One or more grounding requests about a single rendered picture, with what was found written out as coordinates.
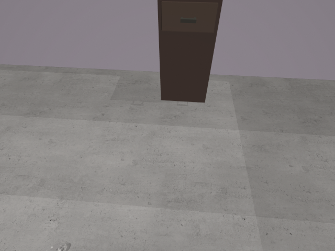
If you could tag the drawer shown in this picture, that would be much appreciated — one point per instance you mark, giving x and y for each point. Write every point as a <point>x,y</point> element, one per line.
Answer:
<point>205,13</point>

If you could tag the handle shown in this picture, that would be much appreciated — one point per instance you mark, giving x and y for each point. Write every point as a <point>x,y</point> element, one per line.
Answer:
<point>188,20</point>

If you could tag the cabinet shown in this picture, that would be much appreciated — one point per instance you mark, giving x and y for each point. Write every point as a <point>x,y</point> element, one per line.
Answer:
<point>185,59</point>

